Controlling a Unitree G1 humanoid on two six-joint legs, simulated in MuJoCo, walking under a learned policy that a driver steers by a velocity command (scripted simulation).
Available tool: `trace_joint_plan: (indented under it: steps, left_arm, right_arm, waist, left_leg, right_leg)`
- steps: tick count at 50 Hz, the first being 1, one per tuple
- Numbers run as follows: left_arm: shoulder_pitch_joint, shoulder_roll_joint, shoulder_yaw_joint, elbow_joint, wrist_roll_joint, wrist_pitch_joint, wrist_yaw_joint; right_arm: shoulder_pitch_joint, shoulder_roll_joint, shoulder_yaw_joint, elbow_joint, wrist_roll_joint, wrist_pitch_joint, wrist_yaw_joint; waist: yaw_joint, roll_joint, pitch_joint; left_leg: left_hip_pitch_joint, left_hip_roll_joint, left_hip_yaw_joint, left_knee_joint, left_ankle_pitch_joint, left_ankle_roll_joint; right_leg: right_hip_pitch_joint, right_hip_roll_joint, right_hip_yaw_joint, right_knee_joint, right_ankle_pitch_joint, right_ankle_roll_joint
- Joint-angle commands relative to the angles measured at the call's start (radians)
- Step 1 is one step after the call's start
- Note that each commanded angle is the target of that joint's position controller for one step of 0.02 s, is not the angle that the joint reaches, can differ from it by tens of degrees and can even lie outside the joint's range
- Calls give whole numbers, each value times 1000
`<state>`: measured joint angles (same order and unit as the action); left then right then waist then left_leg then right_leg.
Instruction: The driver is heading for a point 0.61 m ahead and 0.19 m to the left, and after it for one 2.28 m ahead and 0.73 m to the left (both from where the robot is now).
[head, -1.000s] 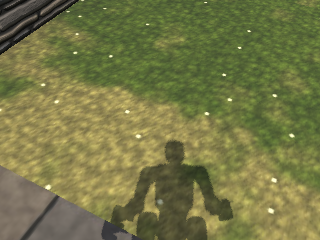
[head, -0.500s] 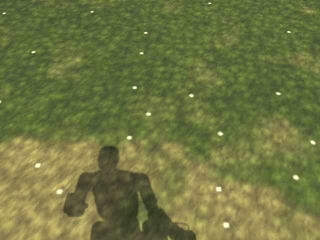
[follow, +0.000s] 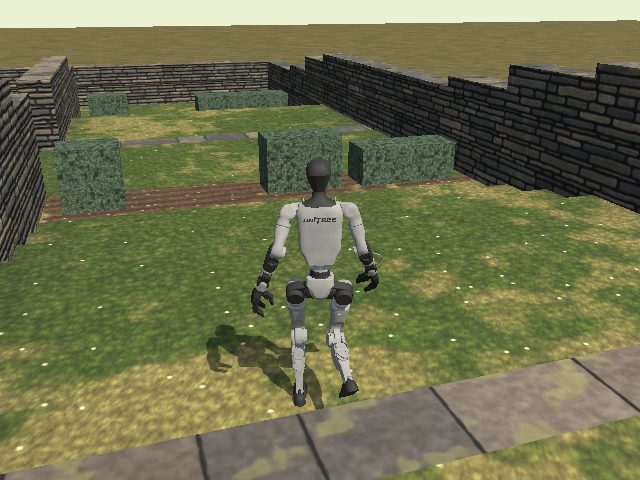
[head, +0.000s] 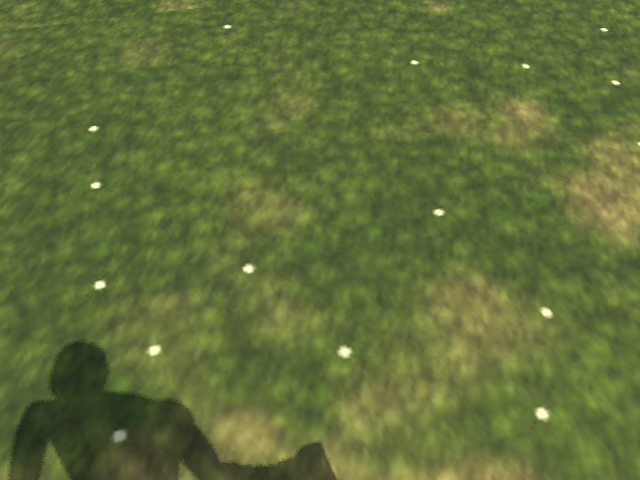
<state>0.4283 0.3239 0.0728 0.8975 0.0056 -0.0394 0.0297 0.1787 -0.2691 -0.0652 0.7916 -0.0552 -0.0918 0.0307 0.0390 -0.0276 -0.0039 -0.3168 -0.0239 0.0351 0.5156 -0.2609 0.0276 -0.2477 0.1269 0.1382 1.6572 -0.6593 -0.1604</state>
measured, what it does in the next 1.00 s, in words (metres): walks ahead, turning left: right foot, then left foot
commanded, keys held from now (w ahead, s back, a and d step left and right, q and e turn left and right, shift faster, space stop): w+shift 0.14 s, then w+q+shift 0.78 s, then w+shift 0.08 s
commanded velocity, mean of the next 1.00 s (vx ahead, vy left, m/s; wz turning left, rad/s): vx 1.00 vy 0.00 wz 0.55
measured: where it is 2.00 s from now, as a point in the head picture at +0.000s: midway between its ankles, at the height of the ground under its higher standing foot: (149, 124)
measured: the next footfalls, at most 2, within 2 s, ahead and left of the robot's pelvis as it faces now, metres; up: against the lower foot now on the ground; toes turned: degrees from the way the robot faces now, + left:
right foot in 0.32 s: +0.47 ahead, -0.09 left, +0.00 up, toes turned +1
left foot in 0.76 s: +0.85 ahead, +0.15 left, +0.00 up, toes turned +29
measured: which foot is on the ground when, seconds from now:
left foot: down 0.00-0.32, up 0.34-0.74, down 0.76-1.00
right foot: up 0.00-0.30, down 0.32-0.76, up 0.78-1.00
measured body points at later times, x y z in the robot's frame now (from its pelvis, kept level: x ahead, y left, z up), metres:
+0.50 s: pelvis +0.44 +0.00 +0.01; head +0.46 +0.00 +0.46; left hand +0.48 +0.28 -0.11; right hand +0.52 -0.27 -0.12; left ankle +0.37 +0.12 -0.63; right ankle +0.43 -0.09 -0.73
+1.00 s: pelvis +0.87 +0.15 +0.00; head +0.90 +0.16 +0.45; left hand +0.94 +0.46 -0.06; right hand +1.02 -0.10 -0.13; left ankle +0.81 +0.13 -0.73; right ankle +1.08 +0.05 -0.65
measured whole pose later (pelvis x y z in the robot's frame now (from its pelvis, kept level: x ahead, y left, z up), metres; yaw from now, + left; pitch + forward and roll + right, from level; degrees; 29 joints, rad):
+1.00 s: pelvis +0.87 +0.15 +0.00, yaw +36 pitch +0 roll +1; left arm 0.02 0.22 -0.02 0.64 0.06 -0.07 -0.01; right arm 0.44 -0.30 -0.07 0.89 -0.01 -0.05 0.01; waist -0.06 0.00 0.04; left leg -0.09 -0.22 -0.07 0.38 -0.27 0.19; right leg -0.69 -0.16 0.09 1.02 -0.23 0.06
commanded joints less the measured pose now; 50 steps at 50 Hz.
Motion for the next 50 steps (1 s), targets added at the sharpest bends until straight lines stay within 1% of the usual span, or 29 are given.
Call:
trace_joint_plan:
  steps: [1, 2, 3, 5, 7, 9, 11, 13, 15, 16, 17, 18, 19, 21, 23, 25, 28, 31, 34, 36, 37, 38, 39, 40, 41, 42, 43, 46, 50]
  left_arm:
    - [-171, 34, -30, -137, 42, -32, 9]
    - [-267, 58, -20, -172, 57, -37, -8]
    - [-347, 47, -24, -188, 61, -30, -39]
    - [-362, 9, -42, -200, 59, -12, -78]
    - [-367, -16, -58, -210, 44, -20, -91]
    - [-492, -40, -74, -233, 33, -24, -94]
    - [-584, -41, -79, -257, 23, -28, -85]
    - [-532, -12, -66, -246, 26, -34, -69]
    - [-202, 60, -32, -151, 31, -48, -43]
    - [-28, 135, -6, -114, 52, -54, -21]
    - [12, 184, 8, -109, 93, -57, -15]
    - [-10, 150, 9, -115, 64, -47, -20]
    - [-103, 79, -4, -104, 52, -48, -22]
    - [-171, 20, -8, -91, 51, -62, -27]
    - [-153, -17, -16, -58, 27, -78, -26]
    - [-133, -42, -21, -22, 1, -94, -29]
    - [-133, -44, -23, -4, 7, -110, -31]
    - [-119, -4, -19, 6, 11, -112, -25]
    - [-61, 90, -7, 4, 10, -99, -2]
    - [-94, 161, 11, -25, 19, -65, 18]
    - [-145, 185, 20, -48, 26, -45, 19]
    - [-169, 182, 24, -58, 31, -30, 7]
    - [-201, 60, -2, -85, 37, -40, -17]
    - [-113, 28, -19, -215, 16, -65, -21]
    - [-199, 63, -29, -235, 26, -95, -20]
    - [-228, 81, -29, -230, 24, -107, -22]
    - [-246, 70, -32, -231, 34, -102, -22]
    - [-227, 44, -44, -229, 70, -34, -28]
    - [-431, -24, -76, -317, 46, -27, -56]
  right_arm:
    - [326, -99, -44, 70, 1, 0, -19]
    - [270, -95, -23, 76, 5, -27, -23]
    - [245, -68, -8, 116, 10, -46, -28]
    - [186, -63, 4, 135, 19, -51, -30]
    - [179, -70, 5, 140, 42, -52, -23]
    - [250, -70, 5, 150, 76, -46, -13]
    - [331, -74, 9, 170, 68, -32, -13]
    - [370, -129, 2, 183, 53, -23, -17]
    - [339, -189, -9, 180, 48, -9, -25]
    - [316, -151, -3, 155, 50, -8, -21]
    - [403, 28, 29, 121, 73, -7, -21]
    - [368, -70, 6, 99, 94, 1, -30]
    - [257, -97, -5, 82, 83, 8, -31]
    - [206, -47, -1, 80, 55, 25, -13]
    - [211, 0, 1, 69, 32, 58, 4]
    - [120, 20, 3, 20, 31, 80, 15]
    - [-14, 30, 20, -53, 31, 82, 38]
    - [-119, -8, 29, -97, 37, 80, 57]
    - [-119, -53, 29, -98, 36, 79, 62]
    - [69, -120, 6, -51, 39, 82, 47]
    - [266, -167, -18, 4, 38, 84, 33]
    - [425, -210, -48, 60, 43, 83, 11]
    - [331, -258, -70, 62, 64, 94, -10]
    - [256, -375, -85, 11, 24, 102, -6]
    - [264, -335, -86, -16, 25, 103, -18]
    - [235, -265, -72, 0, 29, 94, -28]
    - [200, -226, -60, 11, 32, 82, -31]
    - [148, -177, -33, -3, 48, 35, -37]
    - [187, -165, -31, 5, 54, -2, -24]
  waist:
    - [-152, 126, -95]
    - [-108, 97, 51]
    - [-57, 20, 189]
    - [14, 85, 200]
    - [37, 147, 156]
    - [-21, 88, 153]
    - [-64, 50, 169]
    - [-35, 63, 82]
    - [129, 97, -124]
    - [196, 58, -230]
    - [107, -146, -372]
    - [118, -120, -387]
    - [84, -61, -177]
    - [26, -19, -13]
    - [-29, -42, 32]
    - [-52, -47, 72]
    - [-67, -49, 121]
    - [-72, 7, 163]
    - [-101, -26, 110]
    - [-220, -80, -13]
    - [-315, -87, -98]
    - [-369, -23, -156]
    - [-273, 229, -49]
    - [-132, 319, -226]
    - [-180, 117, -233]
    - [-136, -22, -66]
    - [-76, -80, 13]
    - [11, -87, 81]
    - [-52, -13, 127]
  left_leg:
    - [644, 478, -779, -258, -416, 268]
    - [439, 463, -786, -285, -414, 247]
    - [199, 395, -649, -305, -222, 212]
    - [-87, 251, -386, -388, -95, 158]
    - [-117, 203, -217, -384, 301, 151]
    - [-95, 191, -177, -482, 412, 150]
    - [75, 191, -171, -481, 574, 150]
    - [271, 189, -152, -311, 941, 140]
    - [223, 170, -136, 104, 979, 118]
    - [18, 113, -115, 397, 691, 111]
    - [-278, 23, -90, 755, -189, 98]
    - [-377, 20, -112, 866, -154, 119]
    - [-438, 72, -111, 837, -37, 119]
    - [-410, 119, -102, 785, 5, 106]
    - [-377, 151, -95, 761, 14, 88]
    - [-438, 176, -81, 738, 48, 77]
    - [-435, 165, -12, 619, 224, 73]
    - [-340, 116, 88, 381, 336, 104]
    - [-177, 6, 187, 252, 332, 148]
    - [40, -56, 185, 243, 210, 180]
    - [234, -66, 139, 232, 139, 214]
    - [447, -63, 56, 146, 77, 252]
    - [505, 38, -141, 97, 86, 282]
    - [779, 240, -686, -41, 61, 501]
    - [750, 298, -864, -239, -170, 495]
    - [568, 283, -811, -303, -197, 437]
    - [401, 240, -721, -304, -107, 391]
    - [79, 118, -511, -320, 78, 350]
    - [-54, 8, -319, -377, 279, 278]
  right_leg:
    - [-895, -113, 32, 182, 229, 7]
    - [-855, -142, 80, -7, 309, 27]
    - [-783, -170, 105, -176, 361, 64]
    - [-489, -186, 39, -504, 490, 115]
    - [-332, -204, -61, -706, 653, 111]
    - [-197, -194, -169, -861, 695, 92]
    - [-198, -159, -204, -987, 712, 78]
    - [-120, -92, -220, -1077, 611, 57]
    - [267, -77, -181, -1121, 543, 34]
    - [522, -241, -30, -1130, 361, 19]
    - [761, -554, 400, -1180, 66, -28]
    - [692, -591, 615, -1335, -54, -51]
    - [539, -521, 443, -1374, 22, -28]
    - [317, -451, 208, -1428, 294, 5]
    - [208, -413, 49, -1465, 405, 38]
    - [190, -390, -75, -1502, 515, 66]
    - [117, -325, -276, -1542, 729, 92]
    - [117, -287, -406, -1573, 966, 126]
    - [244, -322, -445, -1433, 1543, 154]
    - [288, -367, -426, -1154, 1799, 153]
    - [232, -387, -396, -903, 1789, 136]
    - [98, -338, -386, -543, 1459, 124]
    - [-211, -126, -360, -146, 363, 144]
    - [-576, -66, -165, 91, 156, 189]
    - [-669, -114, -48, 39, 224, 175]
    - [-660, -167, -39, -90, 284, 168]
    - [-587, -203, -43, -200, 302, 176]
    - [-405, -258, -58, -397, 274, 226]
    - [-280, -257, -153, -831, 617, 220]
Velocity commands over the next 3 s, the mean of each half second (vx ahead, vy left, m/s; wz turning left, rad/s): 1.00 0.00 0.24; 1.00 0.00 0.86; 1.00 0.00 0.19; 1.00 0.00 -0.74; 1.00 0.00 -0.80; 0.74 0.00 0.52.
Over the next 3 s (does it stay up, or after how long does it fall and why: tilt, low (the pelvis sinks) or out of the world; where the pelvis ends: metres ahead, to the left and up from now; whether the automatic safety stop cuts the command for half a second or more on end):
stays up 2.56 0.71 -0.14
